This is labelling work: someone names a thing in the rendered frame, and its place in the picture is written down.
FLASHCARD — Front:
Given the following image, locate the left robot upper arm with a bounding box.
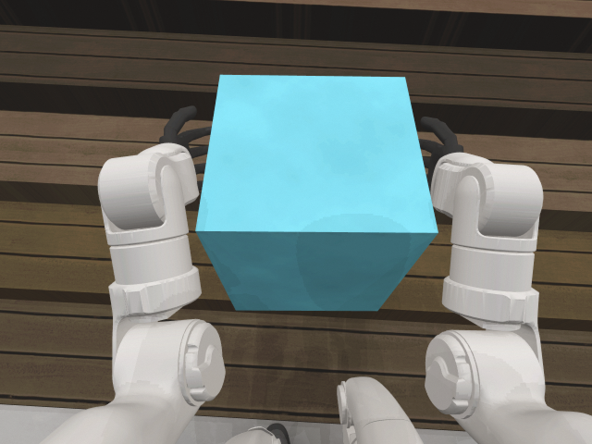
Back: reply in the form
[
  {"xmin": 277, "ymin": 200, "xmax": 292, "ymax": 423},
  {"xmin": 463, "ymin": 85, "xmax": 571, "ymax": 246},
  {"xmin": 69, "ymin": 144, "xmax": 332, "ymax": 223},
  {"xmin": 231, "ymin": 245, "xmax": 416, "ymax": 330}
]
[{"xmin": 39, "ymin": 319, "xmax": 226, "ymax": 444}]

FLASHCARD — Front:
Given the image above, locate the left robot hand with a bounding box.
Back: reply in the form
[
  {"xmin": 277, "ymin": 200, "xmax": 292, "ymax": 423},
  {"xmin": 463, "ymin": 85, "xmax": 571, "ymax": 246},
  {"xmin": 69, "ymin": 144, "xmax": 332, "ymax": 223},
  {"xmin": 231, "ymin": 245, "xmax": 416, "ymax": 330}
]
[{"xmin": 159, "ymin": 105, "xmax": 212, "ymax": 191}]

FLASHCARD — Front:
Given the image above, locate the right robot forearm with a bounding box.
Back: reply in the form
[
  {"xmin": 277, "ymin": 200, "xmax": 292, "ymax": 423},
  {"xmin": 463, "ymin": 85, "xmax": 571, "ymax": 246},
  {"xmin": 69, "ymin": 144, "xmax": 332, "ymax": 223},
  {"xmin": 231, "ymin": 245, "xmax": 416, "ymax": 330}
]
[{"xmin": 430, "ymin": 153, "xmax": 545, "ymax": 385}]

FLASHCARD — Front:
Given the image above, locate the carton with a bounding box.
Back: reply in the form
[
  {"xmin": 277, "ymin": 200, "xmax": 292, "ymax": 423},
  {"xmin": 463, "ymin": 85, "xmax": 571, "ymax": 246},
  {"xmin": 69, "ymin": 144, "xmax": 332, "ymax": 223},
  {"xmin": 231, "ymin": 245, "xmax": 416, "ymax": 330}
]
[{"xmin": 195, "ymin": 75, "xmax": 438, "ymax": 311}]

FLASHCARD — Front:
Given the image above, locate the robot right thigh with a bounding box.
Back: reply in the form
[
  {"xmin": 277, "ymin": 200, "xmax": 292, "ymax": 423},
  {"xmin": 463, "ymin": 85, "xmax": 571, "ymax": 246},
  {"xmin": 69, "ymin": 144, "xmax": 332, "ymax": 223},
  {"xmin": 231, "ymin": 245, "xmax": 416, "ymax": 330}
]
[{"xmin": 337, "ymin": 376, "xmax": 424, "ymax": 444}]

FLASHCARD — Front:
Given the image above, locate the robot left foot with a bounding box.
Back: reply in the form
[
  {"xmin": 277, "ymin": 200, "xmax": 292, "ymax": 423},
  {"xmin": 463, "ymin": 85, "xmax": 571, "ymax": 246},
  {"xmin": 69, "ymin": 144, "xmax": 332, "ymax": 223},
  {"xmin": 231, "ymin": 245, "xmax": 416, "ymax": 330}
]
[{"xmin": 266, "ymin": 423, "xmax": 290, "ymax": 444}]

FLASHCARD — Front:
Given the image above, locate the left robot forearm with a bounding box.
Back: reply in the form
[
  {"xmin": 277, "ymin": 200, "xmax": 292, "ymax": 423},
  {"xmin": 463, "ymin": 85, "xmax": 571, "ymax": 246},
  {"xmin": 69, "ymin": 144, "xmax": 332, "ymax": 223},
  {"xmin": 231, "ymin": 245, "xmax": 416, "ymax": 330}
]
[{"xmin": 98, "ymin": 143, "xmax": 202, "ymax": 393}]

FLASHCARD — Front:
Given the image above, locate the right robot hand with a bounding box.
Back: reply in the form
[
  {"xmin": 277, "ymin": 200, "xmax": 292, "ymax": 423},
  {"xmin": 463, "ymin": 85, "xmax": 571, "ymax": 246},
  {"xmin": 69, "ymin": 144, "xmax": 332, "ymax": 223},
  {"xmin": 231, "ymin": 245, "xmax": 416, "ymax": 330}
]
[{"xmin": 418, "ymin": 117, "xmax": 463, "ymax": 191}]

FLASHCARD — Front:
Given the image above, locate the right robot upper arm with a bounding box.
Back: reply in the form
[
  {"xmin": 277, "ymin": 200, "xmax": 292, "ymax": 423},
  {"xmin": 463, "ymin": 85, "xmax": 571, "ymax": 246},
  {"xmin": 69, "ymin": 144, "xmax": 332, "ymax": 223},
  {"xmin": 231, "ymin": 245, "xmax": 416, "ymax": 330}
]
[{"xmin": 425, "ymin": 330, "xmax": 592, "ymax": 444}]

